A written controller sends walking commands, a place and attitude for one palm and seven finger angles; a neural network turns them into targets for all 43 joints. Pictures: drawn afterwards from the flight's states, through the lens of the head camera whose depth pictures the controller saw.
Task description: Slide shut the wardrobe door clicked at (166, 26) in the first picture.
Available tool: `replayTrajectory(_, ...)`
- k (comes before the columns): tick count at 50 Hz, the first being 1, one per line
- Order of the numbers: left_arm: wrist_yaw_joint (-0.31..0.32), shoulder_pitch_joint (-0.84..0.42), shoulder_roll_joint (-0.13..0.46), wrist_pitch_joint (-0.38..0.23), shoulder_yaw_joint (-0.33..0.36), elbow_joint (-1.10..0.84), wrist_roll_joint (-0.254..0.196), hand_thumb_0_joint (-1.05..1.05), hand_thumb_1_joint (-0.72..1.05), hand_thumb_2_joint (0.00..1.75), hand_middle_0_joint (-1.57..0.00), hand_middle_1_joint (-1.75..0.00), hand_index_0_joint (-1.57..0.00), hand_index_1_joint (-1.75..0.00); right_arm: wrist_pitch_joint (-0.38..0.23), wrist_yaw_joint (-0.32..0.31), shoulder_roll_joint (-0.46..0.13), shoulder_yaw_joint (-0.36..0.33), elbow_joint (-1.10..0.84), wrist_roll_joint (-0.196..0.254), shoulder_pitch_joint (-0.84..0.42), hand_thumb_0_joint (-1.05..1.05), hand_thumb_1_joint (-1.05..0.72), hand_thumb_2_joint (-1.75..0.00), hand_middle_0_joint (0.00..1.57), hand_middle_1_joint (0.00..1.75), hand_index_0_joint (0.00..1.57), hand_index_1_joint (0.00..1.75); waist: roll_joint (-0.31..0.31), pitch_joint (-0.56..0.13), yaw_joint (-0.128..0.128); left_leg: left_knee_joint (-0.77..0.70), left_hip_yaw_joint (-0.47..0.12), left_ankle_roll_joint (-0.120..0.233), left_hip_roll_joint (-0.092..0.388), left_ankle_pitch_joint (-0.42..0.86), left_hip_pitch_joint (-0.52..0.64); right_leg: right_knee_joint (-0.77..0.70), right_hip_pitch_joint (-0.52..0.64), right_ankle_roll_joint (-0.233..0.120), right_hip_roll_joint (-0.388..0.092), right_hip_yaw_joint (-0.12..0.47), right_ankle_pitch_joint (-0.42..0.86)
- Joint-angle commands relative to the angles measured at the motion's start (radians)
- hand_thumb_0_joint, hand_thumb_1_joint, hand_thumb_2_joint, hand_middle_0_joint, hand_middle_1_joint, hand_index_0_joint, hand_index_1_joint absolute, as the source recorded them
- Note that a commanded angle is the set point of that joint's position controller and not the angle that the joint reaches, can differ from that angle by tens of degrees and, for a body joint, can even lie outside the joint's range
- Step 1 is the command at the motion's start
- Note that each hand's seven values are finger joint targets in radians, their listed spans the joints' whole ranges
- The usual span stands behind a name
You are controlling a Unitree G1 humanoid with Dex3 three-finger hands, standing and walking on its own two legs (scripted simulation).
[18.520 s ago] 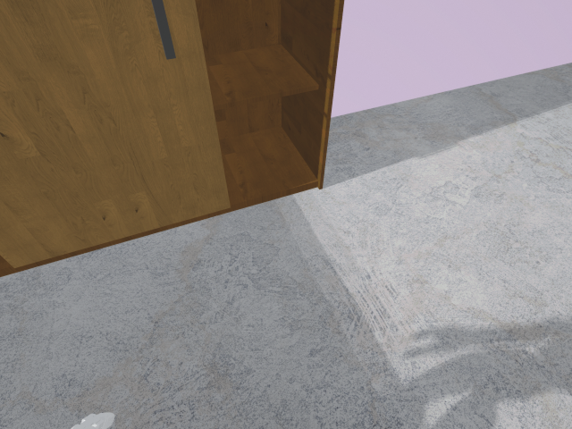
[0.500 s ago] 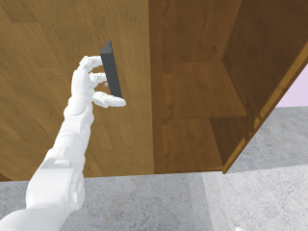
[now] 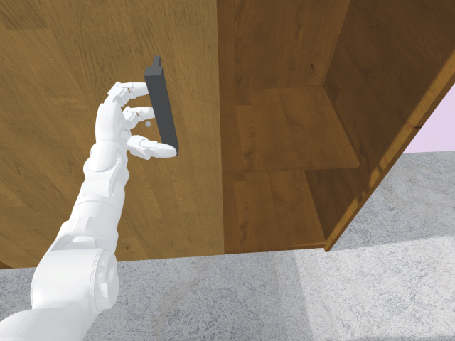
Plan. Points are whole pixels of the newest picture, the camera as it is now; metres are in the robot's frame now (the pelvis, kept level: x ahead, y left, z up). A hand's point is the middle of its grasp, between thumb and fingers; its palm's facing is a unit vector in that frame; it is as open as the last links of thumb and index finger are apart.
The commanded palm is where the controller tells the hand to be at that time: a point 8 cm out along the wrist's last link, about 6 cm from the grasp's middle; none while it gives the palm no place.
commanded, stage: slide the fingers in behind the handle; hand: left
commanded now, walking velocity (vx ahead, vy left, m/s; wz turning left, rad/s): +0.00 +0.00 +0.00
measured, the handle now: (165, 109) +0.51 +0.10 +0.13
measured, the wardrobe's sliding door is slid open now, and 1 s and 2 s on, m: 0.46 0.46 0.46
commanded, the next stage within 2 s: grip the handle and tug to test in 1.44 s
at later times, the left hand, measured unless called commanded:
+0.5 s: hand (167, 123) +0.46 +0.09 +0.14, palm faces +0.02 -1.00 +0.00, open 14.0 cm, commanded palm +0.42 +0.14 +0.14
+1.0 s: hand (174, 127) +0.45 +0.08 +0.14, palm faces +0.06 -1.00 -0.01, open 14.6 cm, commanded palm +0.41 +0.12 +0.14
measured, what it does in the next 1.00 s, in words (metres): stands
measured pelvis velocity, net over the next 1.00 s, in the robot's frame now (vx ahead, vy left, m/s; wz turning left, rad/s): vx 0.02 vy -0.01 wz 0.01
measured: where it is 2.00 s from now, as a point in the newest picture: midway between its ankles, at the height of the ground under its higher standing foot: outside the picture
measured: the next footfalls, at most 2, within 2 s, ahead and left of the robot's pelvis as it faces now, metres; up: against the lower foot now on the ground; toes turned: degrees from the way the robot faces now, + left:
none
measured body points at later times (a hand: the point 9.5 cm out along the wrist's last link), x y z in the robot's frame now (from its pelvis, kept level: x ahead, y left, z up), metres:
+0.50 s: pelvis +0.01 +0.00 +0.00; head +0.04 -0.01 +0.45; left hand +0.45 +0.14 +0.14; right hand +0.08 -0.25 -0.12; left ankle +0.01 +0.11 -0.73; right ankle -0.01 -0.11 -0.73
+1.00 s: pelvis +0.02 -0.01 +0.00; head +0.04 -0.03 +0.45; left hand +0.44 +0.13 +0.14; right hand +0.10 -0.26 -0.12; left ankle +0.01 +0.11 -0.73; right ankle -0.01 -0.11 -0.73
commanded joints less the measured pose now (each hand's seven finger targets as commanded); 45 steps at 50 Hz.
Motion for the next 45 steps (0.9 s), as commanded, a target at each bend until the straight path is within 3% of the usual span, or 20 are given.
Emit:
replayTrajectory(1,0.008,-0.492,0.148,-0.068,-0.012,-0.280,-0.011,0.00,-0.50,0.30,-0.30,-1.20,-0.30,-1.20,-0.046,-0.002,-0.124,-0.047,-0.105,0.003,0.004,0.00,-0.90,-0.90,0.20,0.30,0.20,0.30,-0.030,-0.322,-0.002,-0.054,-0.025,0.021,-0.014,0.216,0.247,-0.082,0.033,0.009,0.007,-0.010,0.290)
replayTrajectory(5,0.031,-0.514,0.129,-0.071,-0.029,-0.327,-0.002,0.00,-0.50,0.30,-0.30,-1.20,-0.30,-1.20,-0.053,-0.001,-0.123,-0.050,-0.094,0.000,0.003,0.00,-0.90,-0.90,0.20,0.30,0.20,0.30,-0.006,-0.346,-0.004,-0.052,-0.044,0.015,-0.008,0.252,0.296,-0.070,0.011,0.005,0.008,-0.021,0.285)
replayTrajectory(7,0.041,-0.495,0.083,-0.064,-0.058,-0.332,-0.001,0.00,-0.50,0.30,-0.30,-1.20,-0.30,-1.20,-0.058,0.004,-0.118,-0.051,-0.092,-0.002,-0.003,0.00,-0.90,-0.90,0.20,0.30,0.20,0.30,0.016,-0.359,-0.003,-0.047,-0.046,0.009,-0.005,0.284,0.324,-0.064,-0.001,0.002,0.009,-0.025,0.297)
replayTrajectory(11,0.066,-0.446,0.078,-0.035,-0.046,-0.280,0.003,0.00,-0.50,0.30,-0.30,-1.20,-0.30,-1.20,-0.053,0.010,-0.119,-0.049,-0.090,-0.003,-0.006,0.00,-0.90,-0.90,0.20,0.30,0.20,0.30,-0.065,-0.313,0.007,-0.051,-0.042,0.012,-0.009,0.273,0.268,-0.066,0.019,0.006,0.009,-0.027,0.312)
replayTrajectory(13,0.077,-0.457,0.064,-0.028,-0.054,-0.282,0.009,0.00,-0.50,0.30,-0.30,-1.20,-0.30,-1.20,-0.052,0.011,-0.116,-0.047,-0.095,-0.004,-0.010,0.00,-0.90,-0.90,0.20,0.30,0.20,0.30,-0.059,-0.306,0.006,-0.052,-0.038,0.012,-0.011,0.268,0.261,-0.065,0.022,0.005,0.006,-0.026,0.313)
replayTrajectory(14,0.086,-0.446,0.094,-0.031,-0.031,-0.284,0.019,0.00,-0.50,0.30,-0.30,-1.20,-0.30,-1.20,-0.047,0.010,-0.120,-0.049,-0.093,-0.006,-0.007,0.00,-0.90,-0.90,0.20,0.30,0.20,0.30,-0.070,-0.316,0.017,-0.052,-0.040,0.013,-0.011,0.274,0.254,-0.064,0.038,0.003,0.003,-0.025,0.315)
replayTrajectory(16,0.093,-0.467,0.047,-0.033,-0.065,-0.308,0.020,0.00,-0.50,0.30,-0.30,-1.20,-0.30,-1.20,-0.049,0.013,-0.110,-0.045,-0.102,-0.006,-0.020,0.00,-0.90,-0.90,0.20,0.30,0.20,0.30,-0.032,-0.323,0.008,-0.048,-0.032,0.012,-0.013,0.283,0.273,-0.061,0.029,0.004,0.004,-0.022,0.330)
replayTrajectory(18,0.101,-0.477,0.053,-0.038,-0.060,-0.311,0.021,0.00,-0.50,0.30,-0.30,-1.20,-0.30,-1.20,-0.047,0.012,-0.110,-0.047,-0.099,-0.008,-0.014,0.00,-0.90,-0.90,0.20,0.30,0.20,0.30,-0.067,-0.334,0.005,-0.046,-0.036,0.012,-0.012,0.295,0.274,-0.057,0.040,0.004,0.005,-0.024,0.342)
replayTrajectory(22,0.110,-0.448,0.017,-0.044,-0.085,-0.358,0.025,0.00,-0.50,0.30,-0.30,-1.20,-0.30,-1.20,-0.046,0.017,-0.103,-0.050,-0.105,-0.009,-0.023,0.00,-0.90,-0.90,0.20,0.30,0.20,0.30,-0.022,-0.372,0.016,-0.039,-0.034,0.008,-0.012,0.339,0.309,-0.050,0.049,0.002,0.004,-0.023,0.375)
replayTrajectory(24,0.115,-0.398,0.023,-0.036,-0.080,-0.349,0.026,0.00,-0.50,0.30,-0.30,-1.20,-0.30,-1.20,-0.041,0.017,-0.106,-0.052,-0.104,-0.009,-0.022,0.00,-0.90,-0.90,0.20,0.30,0.20,0.30,-0.070,-0.357,0.023,-0.041,-0.030,0.011,-0.011,0.343,0.287,-0.056,0.073,0.003,0.003,-0.024,0.391)
replayTrajectory(25,0.116,-0.404,-0.002,-0.031,-0.096,-0.361,0.022,0.00,-0.50,0.30,-0.30,-1.20,-0.30,-1.20,-0.040,0.019,-0.104,-0.050,-0.108,-0.008,-0.028,0.00,-0.90,-0.90,0.20,0.30,0.20,0.30,-0.077,-0.345,0.015,-0.045,-0.029,0.013,-0.013,0.340,0.284,-0.057,0.069,0.006,0.005,-0.025,0.399)
replayTrajectory(26,0.119,-0.388,0.022,-0.025,-0.071,-0.367,0.022,0.00,-0.50,0.30,-0.30,-1.20,-0.30,-1.20,-0.039,0.018,-0.105,-0.052,-0.111,-0.008,-0.029,0.00,-0.90,-0.90,0.20,0.30,0.20,0.30,-0.074,-0.349,0.029,-0.046,-0.023,0.013,-0.016,0.331,0.276,-0.060,0.083,0.006,0.004,-0.021,0.403)
replayTrajectory(27,0.122,-0.388,0.032,-0.020,-0.069,-0.380,0.024,0.00,-0.50,0.30,-0.30,-1.20,-0.30,-1.20,-0.037,0.016,-0.105,-0.051,-0.111,-0.008,-0.035,0.00,-0.90,-0.90,0.20,0.30,0.20,0.30,-0.073,-0.345,0.024,-0.049,-0.020,0.014,-0.016,0.326,0.272,-0.063,0.092,0.007,0.002,-0.020,0.407)
replayTrajectory(29,0.127,-0.373,0.022,-0.016,-0.078,-0.393,0.028,0.00,-0.50,0.30,-0.30,-1.20,-0.30,-1.20,-0.034,0.015,-0.101,-0.051,-0.113,-0.007,-0.041,0.00,-0.90,-0.90,0.20,0.30,0.20,0.30,-0.076,-0.329,0.032,-0.055,-0.018,0.015,-0.018,0.309,0.260,-0.071,0.104,0.006,-0.001,-0.019,0.394)
replayTrajectory(30,0.128,-0.404,-0.004,-0.018,-0.106,-0.418,0.025,0.00,-0.50,0.30,-0.30,-1.20,-0.30,-1.20,-0.036,0.016,-0.098,-0.048,-0.116,-0.007,-0.050,0.00,-0.90,-0.90,0.20,0.30,0.20,0.30,-0.058,-0.322,0.018,-0.058,-0.017,0.016,-0.019,0.297,0.271,-0.074,0.089,0.008,0.000,-0.018,0.389)
replayTrajectory(32,0.134,-0.364,0.031,-0.016,-0.064,-0.428,0.022,0.00,-0.50,0.30,-0.30,-1.20,-0.30,-1.20,-0.037,0.013,-0.099,-0.051,-0.115,-0.008,-0.048,0.00,-0.90,-0.90,0.20,0.30,0.20,0.30,-0.081,-0.342,0.035,-0.059,-0.014,0.017,-0.020,0.304,0.269,-0.074,0.118,0.008,0.000,-0.016,0.405)
replayTrajectory(38,0.126,-0.365,-0.060,-0.024,-0.149,-0.480,0.018,0.00,-0.50,0.30,-0.30,-1.20,-0.30,-1.20,-0.046,0.016,-0.089,-0.051,-0.122,-0.006,-0.064,0.00,-0.90,-0.90,0.20,0.30,0.20,0.30,-0.059,-0.339,0.023,-0.062,-0.010,0.016,-0.021,0.314,0.300,-0.080,0.111,0.008,0.001,-0.016,0.422)
replayTrajectory(40,0.128,-0.328,-0.049,-0.027,-0.139,-0.500,0.018,0.00,-0.50,0.30,-0.30,-1.20,-0.30,-1.20,-0.049,0.019,-0.093,-0.053,-0.125,-0.007,-0.064,0.00,-0.90,-0.90,0.20,0.30,0.20,0.30,-0.039,-0.355,0.038,-0.061,-0.010,0.015,-0.022,0.347,0.311,-0.074,0.129,0.004,0.000,-0.016,0.450)
replayTrajectory(43,0.124,-0.338,-0.076,-0.022,-0.165,-0.503,0.017,0.00,-0.50,0.30,-0.30,-1.20,-0.30,-1.20,-0.052,0.020,-0.091,-0.054,-0.118,-0.007,-0.061,0.00,-0.90,-0.90,0.20,0.30,0.20,0.30,-0.070,-0.349,0.024,-0.059,-0.011,0.017,-0.022,0.351,0.315,-0.076,0.123,0.008,0.001,-0.017,0.465)
replayTrajectory(45,0.129,-0.324,-0.085,-0.021,-0.168,-0.513,0.016,0.00,-0.50,0.30,-0.30,-1.20,-0.30,-1.20,-0.053,0.022,-0.092,-0.056,-0.119,-0.009,-0.062,0.00,-0.90,-0.90,0.20,0.30,0.20,0.30,-0.071,-0.351,0.028,-0.056,-0.008,0.019,-0.025,0.363,0.315,-0.076,0.131,0.009,0.000,-0.016,0.485)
